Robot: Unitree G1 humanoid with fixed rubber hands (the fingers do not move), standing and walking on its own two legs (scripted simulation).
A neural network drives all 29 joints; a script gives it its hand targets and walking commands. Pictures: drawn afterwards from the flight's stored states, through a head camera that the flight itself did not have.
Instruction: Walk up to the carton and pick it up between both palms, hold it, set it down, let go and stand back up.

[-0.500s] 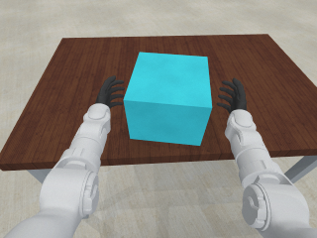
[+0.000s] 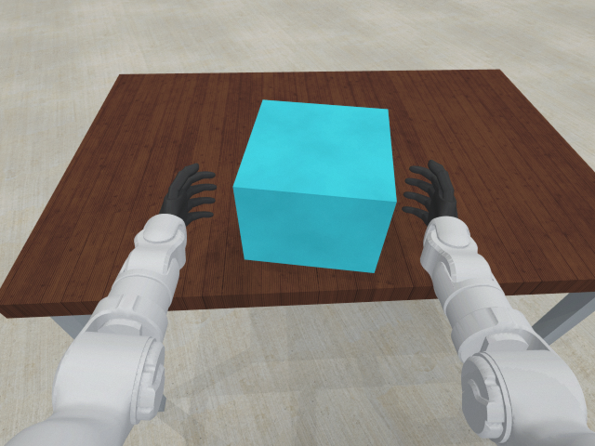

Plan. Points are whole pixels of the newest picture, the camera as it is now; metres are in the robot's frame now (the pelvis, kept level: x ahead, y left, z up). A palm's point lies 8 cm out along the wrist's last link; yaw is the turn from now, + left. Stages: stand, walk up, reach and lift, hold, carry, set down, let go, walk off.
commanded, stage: set down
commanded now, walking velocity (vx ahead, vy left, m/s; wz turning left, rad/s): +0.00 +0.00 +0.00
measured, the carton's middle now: (316, 183) +0.54 -0.02 +0.05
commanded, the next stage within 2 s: none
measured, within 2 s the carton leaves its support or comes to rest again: neither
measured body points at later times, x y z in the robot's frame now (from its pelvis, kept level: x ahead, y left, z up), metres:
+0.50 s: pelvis -0.03 +0.00 +0.00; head -0.02 +0.02 +0.45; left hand +0.37 +0.21 +0.07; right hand +0.34 -0.19 +0.09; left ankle +0.01 +0.09 -0.74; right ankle +0.02 -0.11 -0.74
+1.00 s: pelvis -0.03 +0.00 +0.00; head -0.04 +0.02 +0.45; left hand +0.32 +0.21 +0.07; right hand +0.28 -0.20 +0.09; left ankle +0.01 +0.09 -0.74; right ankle +0.02 -0.11 -0.74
